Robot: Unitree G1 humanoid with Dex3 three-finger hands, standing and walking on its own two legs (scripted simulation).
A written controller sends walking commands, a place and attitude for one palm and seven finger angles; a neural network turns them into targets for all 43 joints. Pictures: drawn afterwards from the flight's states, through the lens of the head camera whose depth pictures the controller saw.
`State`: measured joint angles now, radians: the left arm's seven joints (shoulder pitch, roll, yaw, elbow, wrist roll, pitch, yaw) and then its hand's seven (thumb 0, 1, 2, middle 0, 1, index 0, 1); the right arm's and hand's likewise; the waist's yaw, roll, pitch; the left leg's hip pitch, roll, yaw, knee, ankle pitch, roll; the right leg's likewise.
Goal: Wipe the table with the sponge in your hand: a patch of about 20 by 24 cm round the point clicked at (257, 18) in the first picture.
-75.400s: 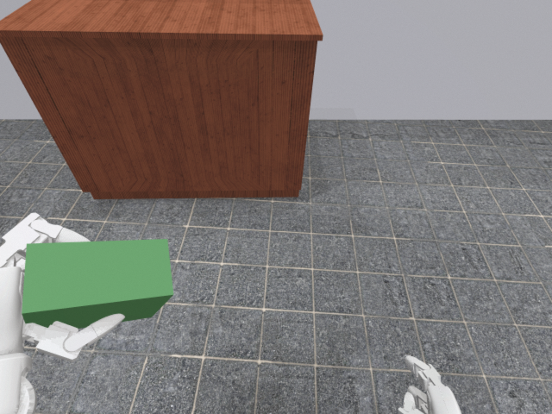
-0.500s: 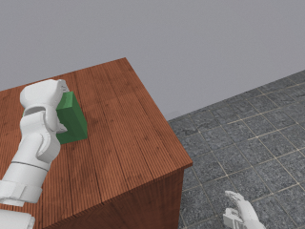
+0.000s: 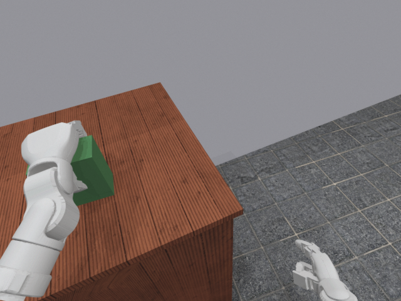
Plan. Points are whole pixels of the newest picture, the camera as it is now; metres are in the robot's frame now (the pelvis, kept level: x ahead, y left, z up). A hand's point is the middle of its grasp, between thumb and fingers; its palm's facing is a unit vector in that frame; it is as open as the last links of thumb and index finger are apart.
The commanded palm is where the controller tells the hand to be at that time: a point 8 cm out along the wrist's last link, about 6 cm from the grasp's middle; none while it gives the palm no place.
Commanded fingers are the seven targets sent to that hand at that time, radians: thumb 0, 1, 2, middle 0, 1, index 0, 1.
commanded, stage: wipe back along the first lane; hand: left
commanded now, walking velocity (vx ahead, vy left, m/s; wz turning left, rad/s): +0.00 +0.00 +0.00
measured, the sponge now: (80, 180) +0.31 +0.30 +0.10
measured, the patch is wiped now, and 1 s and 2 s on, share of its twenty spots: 1.00 1.00 1.00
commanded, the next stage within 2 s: lift the sponge slowly off the table in 0.90 s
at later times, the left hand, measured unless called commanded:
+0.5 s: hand (68, 183) +0.26 +0.27 +0.16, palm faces +0.22 -0.10 -0.97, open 10.4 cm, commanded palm +0.21 +0.26 +0.18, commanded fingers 0.00 0.10 1.30 -1.20 -1.60 -1.20 -1.60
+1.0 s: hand (64, 206) +0.21 +0.24 +0.16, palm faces +0.32 -0.19 -0.93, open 10.4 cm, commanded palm +0.16 +0.23 +0.19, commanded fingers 0.00 0.10 1.30 -1.20 -1.60 -1.20 -1.60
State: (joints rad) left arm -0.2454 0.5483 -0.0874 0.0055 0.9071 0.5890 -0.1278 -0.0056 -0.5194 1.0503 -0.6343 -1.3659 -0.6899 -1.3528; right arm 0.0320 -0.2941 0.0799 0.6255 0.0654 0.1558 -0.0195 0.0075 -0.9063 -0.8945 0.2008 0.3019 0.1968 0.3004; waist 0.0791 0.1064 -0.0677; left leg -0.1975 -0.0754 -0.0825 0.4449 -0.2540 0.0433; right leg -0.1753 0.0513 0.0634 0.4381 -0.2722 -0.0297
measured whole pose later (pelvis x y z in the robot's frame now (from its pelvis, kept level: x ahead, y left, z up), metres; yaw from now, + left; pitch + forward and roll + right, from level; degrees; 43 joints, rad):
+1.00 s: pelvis +0.00 -0.01 -0.01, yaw -2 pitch -1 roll +0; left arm 0.31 0.46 -0.02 -0.63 0.81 0.63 0.04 0.00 -0.50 1.05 -0.61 -1.38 -0.67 -1.37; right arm 0.04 -0.29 0.06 0.57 0.07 0.19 0.00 0.01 -0.91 -0.89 0.20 0.30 0.20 0.30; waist 0.11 0.12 -0.06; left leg -0.18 -0.06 -0.05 0.51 -0.30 0.04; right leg -0.17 0.07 0.09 0.52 -0.32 -0.04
